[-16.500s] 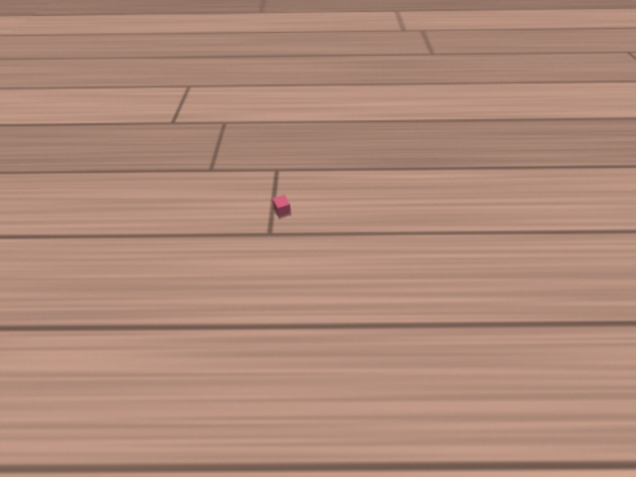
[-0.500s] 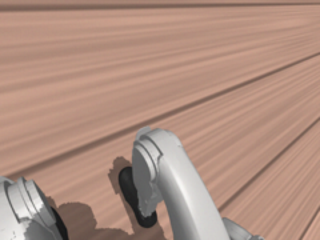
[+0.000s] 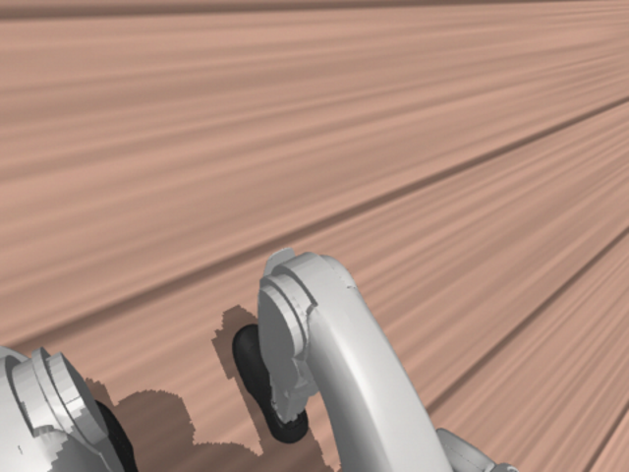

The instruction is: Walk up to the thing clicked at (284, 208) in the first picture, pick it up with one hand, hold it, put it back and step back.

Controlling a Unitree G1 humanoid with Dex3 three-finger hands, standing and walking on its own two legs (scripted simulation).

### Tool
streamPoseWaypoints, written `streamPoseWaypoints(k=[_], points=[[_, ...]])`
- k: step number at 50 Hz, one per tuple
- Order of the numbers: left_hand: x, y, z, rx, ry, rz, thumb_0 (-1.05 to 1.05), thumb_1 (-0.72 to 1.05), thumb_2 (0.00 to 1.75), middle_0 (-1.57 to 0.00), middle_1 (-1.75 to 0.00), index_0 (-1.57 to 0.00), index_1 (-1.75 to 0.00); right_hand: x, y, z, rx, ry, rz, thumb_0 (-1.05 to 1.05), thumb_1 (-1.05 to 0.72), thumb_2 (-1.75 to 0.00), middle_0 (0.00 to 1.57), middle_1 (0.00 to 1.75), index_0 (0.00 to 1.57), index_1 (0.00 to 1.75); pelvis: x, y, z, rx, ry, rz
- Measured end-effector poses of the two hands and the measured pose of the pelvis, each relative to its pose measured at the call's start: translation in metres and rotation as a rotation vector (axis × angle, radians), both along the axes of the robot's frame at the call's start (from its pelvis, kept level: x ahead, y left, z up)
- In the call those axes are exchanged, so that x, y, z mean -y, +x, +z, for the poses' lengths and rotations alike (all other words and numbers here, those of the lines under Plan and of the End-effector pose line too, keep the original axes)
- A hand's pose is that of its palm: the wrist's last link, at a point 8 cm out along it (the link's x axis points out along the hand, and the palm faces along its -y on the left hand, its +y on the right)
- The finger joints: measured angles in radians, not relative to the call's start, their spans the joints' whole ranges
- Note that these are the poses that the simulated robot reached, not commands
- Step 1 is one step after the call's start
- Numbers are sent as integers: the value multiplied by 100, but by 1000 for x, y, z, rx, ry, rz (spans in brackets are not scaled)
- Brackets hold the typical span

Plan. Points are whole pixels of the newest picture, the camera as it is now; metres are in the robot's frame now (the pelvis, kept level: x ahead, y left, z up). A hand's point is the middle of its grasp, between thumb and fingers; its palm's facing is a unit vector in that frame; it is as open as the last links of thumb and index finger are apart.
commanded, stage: close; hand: left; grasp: from above
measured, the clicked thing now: out of the picture +0.42 +0.36 -0.29
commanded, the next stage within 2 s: settle in 0.74 s
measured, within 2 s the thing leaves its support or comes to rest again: leaves its support in 1.12 s
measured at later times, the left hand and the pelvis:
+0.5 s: hand out of the picture +0.41 +0.36 -0.25, palm faces -0.34 -0.29 -0.89, open 9.7 cm; pelvis +0.00 +0.00 +0.00, yaw +0 degrees
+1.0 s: hand out of the picture +0.41 +0.36 -0.25, palm faces -0.34 -0.29 -0.90, open 9.6 cm; pelvis +0.00 +0.00 +0.00, yaw +0 degrees
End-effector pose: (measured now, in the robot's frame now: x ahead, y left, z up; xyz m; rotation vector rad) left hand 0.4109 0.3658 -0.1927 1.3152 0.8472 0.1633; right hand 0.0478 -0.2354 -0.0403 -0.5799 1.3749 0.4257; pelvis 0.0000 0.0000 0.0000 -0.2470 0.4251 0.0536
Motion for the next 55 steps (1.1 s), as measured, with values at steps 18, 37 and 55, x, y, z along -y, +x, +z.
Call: streamPoseWaypoints(k=[18, 37, 55], points=[[0, 0, -4, -2, 11, 23, 0, 6, 46, -61, -56, -62, -54, 3, 4, 3, -1, -17, 17, 0, -91, -90, 20, 29, 20, 30, 0, 0, 1, -4, -3, 1], [0, -2, -2, 8, 11, 35, 3, 18, 30, -84, -43, -70, -39, -1, 0, 4, 1, -7, 1, 0, -91, -90, 20, 29, 20, 30, -2, -1, 2, -4, -9, -1], [-1, 3, 2, 11, 6, 23, 2, 13, 33, -97, -35, -75, -36, 2, 0, 4, -2, -10, -2, 0, -93, -90, 20, 29, 20, 30, 0, -1, 2, -2, -1, 3]])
